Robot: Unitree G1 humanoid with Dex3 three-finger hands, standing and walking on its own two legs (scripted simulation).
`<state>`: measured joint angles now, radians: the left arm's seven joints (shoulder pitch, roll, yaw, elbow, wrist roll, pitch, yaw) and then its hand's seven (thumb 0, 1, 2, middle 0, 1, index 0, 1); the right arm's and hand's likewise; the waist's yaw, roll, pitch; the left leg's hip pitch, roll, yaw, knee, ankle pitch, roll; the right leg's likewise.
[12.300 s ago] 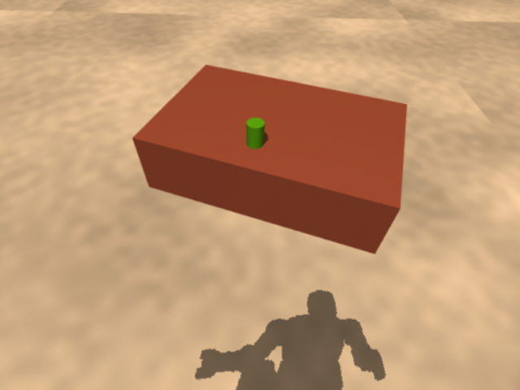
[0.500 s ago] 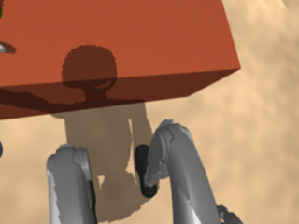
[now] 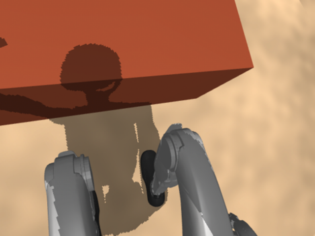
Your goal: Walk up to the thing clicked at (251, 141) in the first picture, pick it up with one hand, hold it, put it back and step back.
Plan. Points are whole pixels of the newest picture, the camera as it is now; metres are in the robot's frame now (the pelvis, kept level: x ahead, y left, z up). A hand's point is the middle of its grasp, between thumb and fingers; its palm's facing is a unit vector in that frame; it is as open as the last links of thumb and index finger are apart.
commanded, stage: close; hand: left
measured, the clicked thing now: out of the picture +0.61 +0.27 +0.01
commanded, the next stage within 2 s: settle in 0.22 s
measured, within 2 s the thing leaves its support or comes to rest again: leaves its support in 0.62 s
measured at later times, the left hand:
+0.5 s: hand out of the picture +0.58 +0.28 +0.01, palm faces +0.29 -0.96 -0.02, open 11.0 cm
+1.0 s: hand out of the picture +0.57 +0.28 +0.09, palm faces +0.28 -0.96 -0.03, open 11.3 cm
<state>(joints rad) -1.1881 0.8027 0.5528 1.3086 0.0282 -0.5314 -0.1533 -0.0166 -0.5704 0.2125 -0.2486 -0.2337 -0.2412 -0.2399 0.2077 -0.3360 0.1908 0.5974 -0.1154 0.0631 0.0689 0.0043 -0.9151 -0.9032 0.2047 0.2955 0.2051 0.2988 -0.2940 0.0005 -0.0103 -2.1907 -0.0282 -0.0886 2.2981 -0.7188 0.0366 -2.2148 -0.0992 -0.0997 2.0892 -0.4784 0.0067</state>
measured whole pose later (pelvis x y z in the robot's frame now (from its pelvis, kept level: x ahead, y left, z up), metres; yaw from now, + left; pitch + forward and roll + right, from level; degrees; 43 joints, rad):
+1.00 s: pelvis +0.01 +0.00 +0.07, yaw +2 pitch +37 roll -6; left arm -1.09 0.66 0.49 1.16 -0.01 -0.41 -0.11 -0.01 -0.61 0.90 -0.73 -1.17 -0.72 -1.16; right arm 0.24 -0.30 0.11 0.61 -0.05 0.03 0.03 0.01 -0.90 -0.90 0.20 0.30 0.20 0.30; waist -0.22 0.02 -0.12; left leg -2.00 -0.03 -0.05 2.07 -0.72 0.04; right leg -2.04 -0.09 -0.07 1.90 -0.50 0.01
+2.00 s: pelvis +0.03 +0.00 +0.14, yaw +3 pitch +36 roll -5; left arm -1.01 0.60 0.49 1.13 -0.04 -0.42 -0.10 -0.01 -0.61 0.90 -0.72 -1.17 -0.72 -1.17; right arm 0.25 -0.28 0.08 0.64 -0.04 0.01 0.01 0.01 -0.90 -0.91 0.20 0.30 0.20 0.30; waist -0.20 0.02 -0.13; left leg -1.75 0.00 -0.05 1.83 -0.70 0.02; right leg -1.81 -0.06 -0.08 1.69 -0.50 0.00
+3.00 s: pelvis +0.07 +0.00 +0.31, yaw +4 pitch +18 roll -3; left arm -0.41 0.25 0.24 0.68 -0.11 -0.41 0.03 -0.01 -0.61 0.90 -0.73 -1.16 -0.73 -1.16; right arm 0.23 -0.22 0.01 0.69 -0.01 -0.03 -0.02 0.01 -0.91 -0.90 0.20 0.30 0.20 0.30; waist -0.05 0.00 -0.11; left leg -0.95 0.01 -0.03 1.20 -0.56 0.02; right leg -1.00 -0.04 -0.07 1.09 -0.40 0.01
